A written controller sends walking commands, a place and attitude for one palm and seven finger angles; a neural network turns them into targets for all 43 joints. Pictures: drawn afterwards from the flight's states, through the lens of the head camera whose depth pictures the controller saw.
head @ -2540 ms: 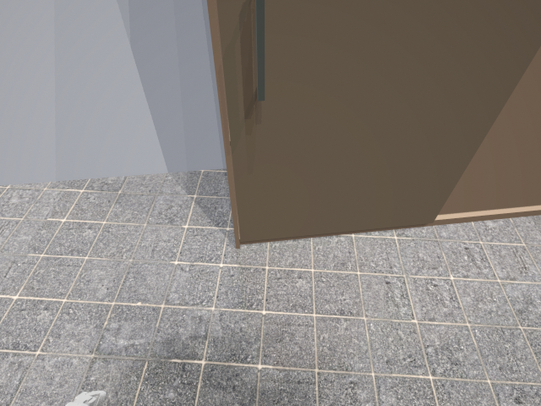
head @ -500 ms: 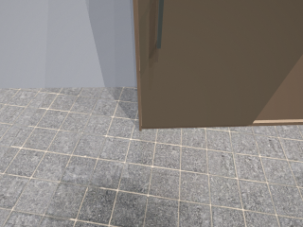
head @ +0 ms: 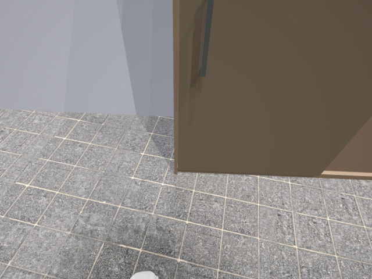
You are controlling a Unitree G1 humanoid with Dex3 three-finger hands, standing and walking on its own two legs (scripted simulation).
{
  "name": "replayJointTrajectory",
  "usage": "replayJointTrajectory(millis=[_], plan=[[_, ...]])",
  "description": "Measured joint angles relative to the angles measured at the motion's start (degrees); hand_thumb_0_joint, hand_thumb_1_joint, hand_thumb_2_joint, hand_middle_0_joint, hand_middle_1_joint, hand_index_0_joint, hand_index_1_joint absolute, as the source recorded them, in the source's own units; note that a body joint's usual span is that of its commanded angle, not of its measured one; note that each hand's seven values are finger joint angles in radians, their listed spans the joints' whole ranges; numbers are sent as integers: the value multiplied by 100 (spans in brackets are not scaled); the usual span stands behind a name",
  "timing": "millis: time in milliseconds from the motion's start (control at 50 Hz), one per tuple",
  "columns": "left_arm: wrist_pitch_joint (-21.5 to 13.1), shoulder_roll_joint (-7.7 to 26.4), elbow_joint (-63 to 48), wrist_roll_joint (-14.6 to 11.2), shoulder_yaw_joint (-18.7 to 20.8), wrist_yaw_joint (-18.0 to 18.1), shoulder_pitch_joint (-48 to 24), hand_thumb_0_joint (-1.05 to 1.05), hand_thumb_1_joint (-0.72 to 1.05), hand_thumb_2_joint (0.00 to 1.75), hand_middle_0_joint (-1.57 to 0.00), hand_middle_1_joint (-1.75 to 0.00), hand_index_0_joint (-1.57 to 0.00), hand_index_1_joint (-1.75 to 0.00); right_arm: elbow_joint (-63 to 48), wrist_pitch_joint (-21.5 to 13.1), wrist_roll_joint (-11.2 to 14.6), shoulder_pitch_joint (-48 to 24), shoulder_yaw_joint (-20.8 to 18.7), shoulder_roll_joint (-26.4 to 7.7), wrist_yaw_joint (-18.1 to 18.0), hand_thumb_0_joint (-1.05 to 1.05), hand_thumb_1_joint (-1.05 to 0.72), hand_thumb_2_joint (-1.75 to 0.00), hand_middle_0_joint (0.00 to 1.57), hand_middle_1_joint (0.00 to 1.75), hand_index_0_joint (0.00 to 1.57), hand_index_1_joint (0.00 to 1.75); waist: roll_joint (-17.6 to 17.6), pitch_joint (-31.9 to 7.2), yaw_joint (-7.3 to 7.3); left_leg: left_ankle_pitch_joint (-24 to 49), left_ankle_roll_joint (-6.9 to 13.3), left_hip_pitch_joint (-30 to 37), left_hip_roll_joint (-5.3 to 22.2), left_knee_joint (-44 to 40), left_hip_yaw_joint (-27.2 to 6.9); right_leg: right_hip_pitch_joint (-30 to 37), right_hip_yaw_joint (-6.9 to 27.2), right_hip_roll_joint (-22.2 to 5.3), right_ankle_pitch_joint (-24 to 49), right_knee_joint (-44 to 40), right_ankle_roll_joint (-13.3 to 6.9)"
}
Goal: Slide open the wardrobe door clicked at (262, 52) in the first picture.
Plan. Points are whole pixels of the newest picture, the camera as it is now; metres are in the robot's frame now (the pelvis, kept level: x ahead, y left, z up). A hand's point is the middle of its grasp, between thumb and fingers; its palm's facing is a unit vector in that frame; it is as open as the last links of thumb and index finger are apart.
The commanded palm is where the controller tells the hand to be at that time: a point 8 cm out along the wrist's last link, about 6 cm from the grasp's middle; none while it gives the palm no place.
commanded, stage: take the last steps up to it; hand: left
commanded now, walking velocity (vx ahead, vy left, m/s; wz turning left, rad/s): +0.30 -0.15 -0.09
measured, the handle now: (206, 35) +0.83 +0.01 +0.15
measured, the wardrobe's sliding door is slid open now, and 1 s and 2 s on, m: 0.00 0.00 0.00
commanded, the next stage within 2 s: come to a stop and stand still in 0.74 s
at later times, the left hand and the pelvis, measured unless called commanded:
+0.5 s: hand (133, 234) +0.26 +0.17 -0.16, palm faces -0.04 -0.98 -0.18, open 7.4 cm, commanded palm none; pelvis +0.17 -0.02 +0.00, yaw -4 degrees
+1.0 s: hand (173, 226) +0.30 +0.06 -0.20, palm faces +0.05 -0.99 -0.12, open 7.3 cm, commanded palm none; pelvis +0.35 -0.09 -0.01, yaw -2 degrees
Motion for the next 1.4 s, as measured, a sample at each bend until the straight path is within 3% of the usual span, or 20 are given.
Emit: replayJointTrajectory(millis=[140,180,240,300,380,460,580,620,660,700,740,860,940,960,1040,1100,1180,1260,1320,1400], plan=[[29,-178,198,-22,-21,-24,175,1,91,90,-20,-29,-20,-30,-224,-223,28,-654,78,249,-11,1,-91,-90,20,30,20,30,-128,236,125,453,125,511,-59,-1896,413,285,83,-6,-557,333,132],[102,-191,225,-59,1,-71,143,1,91,90,-20,-29,-20,-30,-279,-380,-3,-773,99,351,-67,1,-91,-90,20,30,20,30,-204,297,100,654,272,669,-49,-1905,535,-184,191,-74,-898,1681,135],[265,-83,170,-13,67,-132,-175,1,91,90,-20,-29,-20,-30,-279,-473,5,-693,143,493,-121,0,-91,-90,20,30,20,30,-307,292,54,227,273,1010,-39,-1890,715,-1229,318,-197,-695,3966,141],[309,84,-123,36,188,-183,-625,1,91,90,-20,-29,-19,-30,-301,-559,68,-475,-25,420,-256,-2,-96,-90,21,30,21,30,-301,219,-17,319,178,1417,-56,-2394,746,-2038,281,-457,-141,4557,241],[302,291,-595,41,303,-229,-1186,1,92,90,-19,-29,-19,-30,-159,-474,-2,-116,-24,189,-205,-3,-96,-90,21,30,20,30,-230,92,-68,370,99,1828,-14,-2892,721,-2613,244,-802,409,3914,399],[306,446,-865,24,351,-283,-1696,0,92,90,-19,-29,-19,-30,-27,-383,-38,251,-39,103,-140,-2,-94,-90,21,30,20,30,-163,106,-212,305,-56,2191,38,-3187,691,-2689,198,-990,740,2809,504],[222,571,-998,-4,343,-346,-2167,0,92,90,-19,-29,-19,-30,140,-241,-82,749,-78,58,-63,0,-92,-90,21,30,20,30,40,242,-503,-194,-430,2518,280,-2968,622,-2082,-84,-793,713,1260,432],[58,560,-1011,2,327,-325,-2228,0,92,90,-19,-29,-19,-30,232,-177,-41,878,-72,27,-36,0,-92,-90,21,30,20,30,151,292,-485,-651,-333,2251,432,-2031,446,-1892,-179,-660,817,1133,292],[-58,460,-977,-33,271,-264,-2220,0,92,90,-19,-29,-19,-30,311,-55,16,814,-41,-26,-31,1,-92,-90,20,30,20,30,277,362,-436,-1003,-107,1617,327,-372,-27,-1848,-268,-575,551,1440,203],[-75,363,-910,-53,223,-189,-2081,0,92,90,-19,-29,-19,-30,303,-7,26,699,-41,-35,-26,1,-92,-90,20,30,20,30,297,345,-389,-778,7,1022,189,829,-174,-1574,-335,-509,418,1273,161],[-72,266,-799,-51,166,-115,-1884,0,91,90,-19,-29,-19,-30,208,-13,5,527,-34,-31,-19,1,-92,-90,20,30,20,30,294,297,-363,-428,19,570,155,1181,-110,-1262,-402,-436,458,927,170],[-38,146,-396,-32,63,-2,-1287,0,93,90,-20,-29,-20,-30,-204,-89,4,-125,18,99,4,1,-92,-90,20,30,20,30,189,211,-274,25,-64,52,112,-180,166,-604,-534,-211,429,253,104],[33,54,-171,-74,6,34,-1002,1,93,90,-20,-29,-20,-30,-284,-201,41,-497,108,104,-60,1,-93,-90,20,30,20,30,143,295,-80,848,-84,535,-10,-1866,187,-313,-533,-88,116,399,176],[69,36,-123,-94,-12,52,-933,1,92,90,-20,-29,-20,-30,-275,-238,48,-557,146,115,-80,1,-93,-90,20,30,20,30,132,301,-34,1165,22,736,-15,-2165,188,-275,-519,-64,-26,547,208],[305,62,-94,-139,-39,131,-917,1,92,90,-20,-29,-19,-30,-254,-214,119,-827,264,338,-187,1,-93,-90,20,30,20,30,-251,355,149,661,355,1061,-218,-2302,418,-448,-189,-313,-660,1321,438],[416,29,-239,-124,-2,125,-1090,1,92,90,-20,-29,-20,-30,-352,-119,106,-1067,254,393,-237,0,-92,-90,20,30,20,30,-189,499,145,815,367,1149,-232,-2565,472,-987,120,-358,-1178,2368,500],[476,90,-531,-104,121,113,-1366,1,91,90,-20,-29,-20,-30,-474,17,74,-1243,170,380,-192,0,-91,-90,21,30,20,30,-18,641,83,1001,331,1096,-170,-2696,469,-1635,363,-415,-1170,3250,535],[483,220,-803,-91,220,119,-1568,1,91,90,-20,-29,-19,-30,-492,111,35,-1165,71,293,-116,0,-91,-90,21,30,20,30,127,605,18,1086,229,959,-108,-2613,401,-1707,347,-506,-922,2924,508],[375,309,-952,-54,212,116,-1545,0,91,90,-20,-29,-19,-30,-445,166,40,-971,6,205,-66,0,-91,-90,21,30,20,30,172,445,-4,1052,113,789,-104,-2370,362,-1259,271,-568,-339,1713,475],[368,245,-923,3,122,94,-1399,0,91,90,-19,-29,-19,-30,-372,360,65,-615,-95,16,11,0,-92,-90,21,30,20,30,270,204,-10,-115,-26,493,-257,-1410,-4,-1237,267,-546,67,1477,345]])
